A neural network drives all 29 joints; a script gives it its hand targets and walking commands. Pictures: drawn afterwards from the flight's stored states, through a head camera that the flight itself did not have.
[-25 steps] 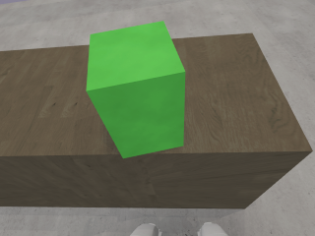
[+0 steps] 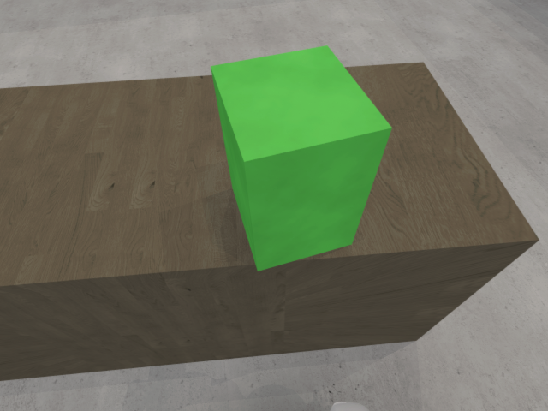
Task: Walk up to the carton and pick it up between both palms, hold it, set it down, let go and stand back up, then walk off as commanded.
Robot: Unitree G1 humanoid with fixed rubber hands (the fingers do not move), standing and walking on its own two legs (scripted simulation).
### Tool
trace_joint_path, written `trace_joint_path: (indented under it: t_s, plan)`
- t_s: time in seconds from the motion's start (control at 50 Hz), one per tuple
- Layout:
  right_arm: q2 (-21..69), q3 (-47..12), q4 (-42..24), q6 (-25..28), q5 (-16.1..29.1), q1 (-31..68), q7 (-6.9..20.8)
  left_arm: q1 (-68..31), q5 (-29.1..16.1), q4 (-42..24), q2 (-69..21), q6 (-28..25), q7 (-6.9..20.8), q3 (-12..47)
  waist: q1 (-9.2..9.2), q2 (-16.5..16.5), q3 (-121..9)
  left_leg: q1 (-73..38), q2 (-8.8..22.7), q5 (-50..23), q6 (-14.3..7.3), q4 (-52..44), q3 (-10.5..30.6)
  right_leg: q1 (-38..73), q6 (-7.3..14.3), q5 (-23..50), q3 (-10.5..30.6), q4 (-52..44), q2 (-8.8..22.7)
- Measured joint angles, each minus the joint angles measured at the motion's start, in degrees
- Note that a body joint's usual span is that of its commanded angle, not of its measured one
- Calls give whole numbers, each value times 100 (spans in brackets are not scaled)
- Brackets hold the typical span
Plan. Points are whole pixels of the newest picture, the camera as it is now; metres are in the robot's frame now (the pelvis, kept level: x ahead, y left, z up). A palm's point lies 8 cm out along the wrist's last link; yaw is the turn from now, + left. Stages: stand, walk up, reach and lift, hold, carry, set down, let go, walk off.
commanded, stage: walk up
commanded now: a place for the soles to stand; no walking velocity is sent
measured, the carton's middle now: (290, 166) +0.48 -0.01 +0.06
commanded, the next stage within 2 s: none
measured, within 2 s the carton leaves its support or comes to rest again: neither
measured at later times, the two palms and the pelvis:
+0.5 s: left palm out of the picture +0.09 +0.26 -0.17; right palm out of the picture +0.02 -0.37 -0.13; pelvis +0.01 -0.04 -0.04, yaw +1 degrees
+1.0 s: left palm out of the picture +0.07 +0.20 -0.14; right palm out of the picture +0.14 -0.41 -0.15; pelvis +0.03 -0.11 -0.03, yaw +2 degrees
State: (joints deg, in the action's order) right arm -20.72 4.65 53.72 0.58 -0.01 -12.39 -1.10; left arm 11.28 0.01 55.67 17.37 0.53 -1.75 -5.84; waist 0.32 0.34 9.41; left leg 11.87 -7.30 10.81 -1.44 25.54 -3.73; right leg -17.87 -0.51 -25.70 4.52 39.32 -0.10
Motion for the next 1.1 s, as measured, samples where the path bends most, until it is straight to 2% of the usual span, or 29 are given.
trace_joint_path:
  t_s: [0.02, 0.04, 0.06, 0.1, 0.12, 0.14, 0.18, 0.2, 0.26, 0.34, 0.46, 0.5, 0.54, 0.56, 0.62, 0.68, 0.74, 0.82, 0.92, 1.06, 1.1]
  plan:
    - [2, 3, 2, -32, 0, 10, -17, 0, 0, -13, 5, -59, -1, -12, -10, -14, 3, 173, -20, -44, 304, 265, -12, 229, 196, 507, 6, -845, 22]
    - [3, 6, 5, -54, 0, 41, -38, -2, 0, -25, 6, -112, -15, -44, -22, -23, 15, 503, -47, 201, 575, 1035, 50, 300, 257, 1487, 2, -1229, 58]
    - [3, 6, 5, -65, 0, 96, -54, -5, 1, -19, 3, -103, -44, -33, -21, 24, 72, 758, -42, 668, 628, 1872, 258, 307, 186, 1836, -46, -1185, 44]
    - [-1, 3, 2, -64, 0, 116, 6, -5, 1, -16, 0, 73, -71, 12, -42, 54, 31, 937, 5, 1544, 631, 2901, 689, 301, 104, 1630, -79, -949, 32]
    - [-3, 2, 0, -62, 0, 99, 53, -8, 1, -20, 0, 125, -76, 26, -34, 55, -33, 851, 98, 1789, 561, 3017, 897, 296, 93, 1482, -83, -858, 31]
    - [-6, 2, -3, -54, 1, 62, 94, -22, 1, -23, -1, 139, -77, 28, -14, 52, -96, 642, 254, 1855, 446, 2812, 1071, 290, 51, 1370, -89, -763, 29]
    - [-21, 6, -7, 33, 1, -86, 89, -91, 1, -58, -5, 157, -58, 30, 35, 50, -243, 66, 619, 1746, 350, 1694, 1394, 74, 1, 1083, -102, -264, 25]
    - [-10, 6, 5, 70, 0, -142, 46, -198, 0, -85, -2, 182, -24, 13, 55, -11, -215, 48, 602, 1486, 348, 1621, 1399, -73, -5, 779, -62, 154, 55]
    - [48, -49, 62, 76, 0, -260, -79, -285, 0, -169, 1, 282, 111, -91, -20, -244, -149, 56, 497, 1561, 321, 2083, 1194, -304, -6, 2, -24, 1125, 38]
    - [52, -59, 60, 169, 0, -489, -264, -320, 0, -182, 74, 377, 309, -257, 35, -459, -184, 54, 501, 1642, 316, 2102, 1226, -346, -6, -70, -19, 1783, 32]
    - [53, -61, 59, 312, 0, -654, -377, -324, 0, -246, 185, 390, 344, -443, 32, -658, -168, 331, 610, 1732, 363, 2143, 1374, -351, -6, -466, -15, 1772, 34]
    - [54, -61, 59, 324, 0, -649, -397, -325, 0, -308, 186, 330, 345, -456, 29, -662, -170, 477, 683, 1794, 367, 2224, 1423, -357, -6, -337, -19, 1384, 34]
    - [55, -62, 63, 320, 0, -605, -414, -354, 1, -323, 184, 189, 349, -317, 48, -524, -58, 686, 774, 1483, 363, 2568, 1628, -343, 142, -212, -220, 1347, -100]
    - [56, -71, 63, 319, 0, -586, -414, -341, 1, -320, 186, 129, 347, -282, 43, -517, -54, 887, 721, 1494, 361, 2963, 1658, -339, 231, -243, -276, 1343, -119]
    - [53, -72, 59, 319, 0, -454, -501, -278, 1, -318, 184, 92, 348, -174, -59, -530, -84, 1461, 597, 2121, 362, 3927, 1308, -310, 398, -230, -282, 1188, -118]
    - [52, -75, 57, 318, 0, -227, -446, -213, 1, -318, 184, 60, 275, -117, -110, -500, -86, 1880, 566, 2085, 324, 4124, 1005, -288, 428, -91, -291, 948, -127]
    - [51, -75, 59, 290, 0, -22, -336, -135, 1, -318, 184, 25, 192, -70, -161, -432, -90, 2116, 567, 1728, 318, 4078, 903, -273, 461, -2, -317, 782, -201]
    - [51, -74, 60, 203, 0, 168, -264, -30, 1, -317, 183, 3, 97, -24, -214, -326, -92, 2132, 568, 1303, 317, 3787, 882, -230, 463, 8, -350, 715, -327]
    - [50, -74, 59, 76, 0, 343, -207, 14, 1, -318, 182, -35, 18, 32, -249, -233, -94, 1944, 568, 1212, 317, 3095, 841, -227, 463, -24, -391, 710, -435]
    - [50, -75, 58, 28, 0, 465, -144, 14, 1, -318, 183, -56, -17, 128, -254, -181, -122, 1331, 569, 819, 311, 1766, 654, -180, 463, -86, -398, 710, -454]
    - [51, -75, 59, 28, 0, 486, -109, -19, 1, -318, 183, -59, -21, 150, -255, -187, -106, 1302, 543, 656, 265, 1719, 632, -178, 391, -19, -392, 727, -418]
